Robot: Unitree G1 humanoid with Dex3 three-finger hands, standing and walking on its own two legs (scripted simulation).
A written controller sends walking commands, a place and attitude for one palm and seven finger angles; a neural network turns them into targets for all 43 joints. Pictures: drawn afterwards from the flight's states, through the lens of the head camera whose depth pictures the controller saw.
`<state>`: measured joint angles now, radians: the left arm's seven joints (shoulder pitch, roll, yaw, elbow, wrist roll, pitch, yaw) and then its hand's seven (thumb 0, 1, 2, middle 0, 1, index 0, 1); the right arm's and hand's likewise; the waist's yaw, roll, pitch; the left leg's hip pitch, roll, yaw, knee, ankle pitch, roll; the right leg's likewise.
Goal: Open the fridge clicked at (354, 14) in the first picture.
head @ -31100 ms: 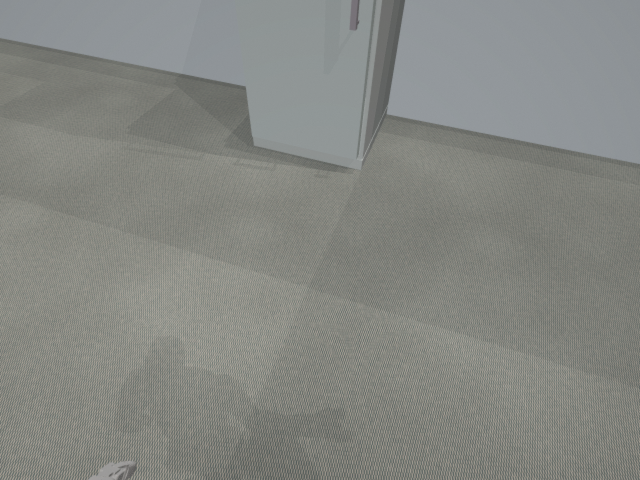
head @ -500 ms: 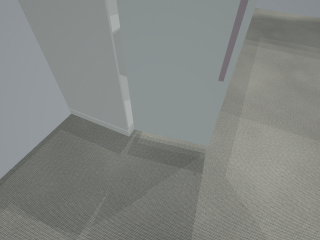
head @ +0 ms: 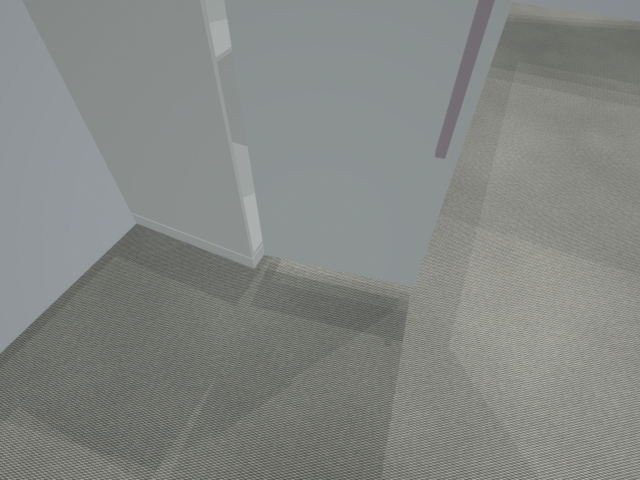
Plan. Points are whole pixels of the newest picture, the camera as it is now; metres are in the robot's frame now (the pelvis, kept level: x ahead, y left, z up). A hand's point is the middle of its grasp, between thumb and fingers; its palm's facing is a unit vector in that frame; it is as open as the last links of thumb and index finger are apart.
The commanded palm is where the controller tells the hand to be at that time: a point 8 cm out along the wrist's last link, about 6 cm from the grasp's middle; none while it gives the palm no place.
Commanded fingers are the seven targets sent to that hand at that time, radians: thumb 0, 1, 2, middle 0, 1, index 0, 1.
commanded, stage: look to check the result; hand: right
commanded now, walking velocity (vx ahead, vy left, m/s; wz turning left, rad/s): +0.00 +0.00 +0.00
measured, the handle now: (466, 62) +0.83 -0.23 +0.13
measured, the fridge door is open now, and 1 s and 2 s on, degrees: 81 81 81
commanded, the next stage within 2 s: stand and wait in 0.12 s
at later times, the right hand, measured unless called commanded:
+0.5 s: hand out of the picture +0.09 -0.23 -0.16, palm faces -0.03 +0.95 -0.32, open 7.3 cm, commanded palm none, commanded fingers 0.00 -0.90 -0.90 0.20 0.30 0.20 0.30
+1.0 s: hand out of the picture +0.09 -0.21 -0.16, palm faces -0.03 +0.94 -0.33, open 7.3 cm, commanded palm none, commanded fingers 0.00 -0.90 -0.90 0.20 0.30 0.20 0.30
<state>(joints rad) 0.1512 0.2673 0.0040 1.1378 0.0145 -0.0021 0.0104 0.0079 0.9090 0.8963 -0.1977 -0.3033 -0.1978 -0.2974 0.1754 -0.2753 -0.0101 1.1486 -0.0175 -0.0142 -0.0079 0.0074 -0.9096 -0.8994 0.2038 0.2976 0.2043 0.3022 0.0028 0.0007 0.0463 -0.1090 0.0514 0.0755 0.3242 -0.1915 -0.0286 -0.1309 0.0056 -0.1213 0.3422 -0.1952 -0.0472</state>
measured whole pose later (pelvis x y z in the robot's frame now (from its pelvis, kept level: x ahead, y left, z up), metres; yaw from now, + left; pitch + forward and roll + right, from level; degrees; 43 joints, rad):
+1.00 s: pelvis +0.02 +0.03 +0.00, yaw +0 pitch -1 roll +0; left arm 0.10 0.33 0.00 1.13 0.01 0.00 0.00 0.01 0.91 0.90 -0.20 -0.30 -0.20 -0.30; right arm 0.11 -0.32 0.00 1.13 -0.02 -0.03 0.00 0.01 -0.91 -0.90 0.21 0.30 0.21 0.30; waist 0.01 -0.01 0.04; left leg -0.06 0.01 0.10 0.27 -0.19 0.01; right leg -0.08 -0.03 -0.10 0.28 -0.18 0.00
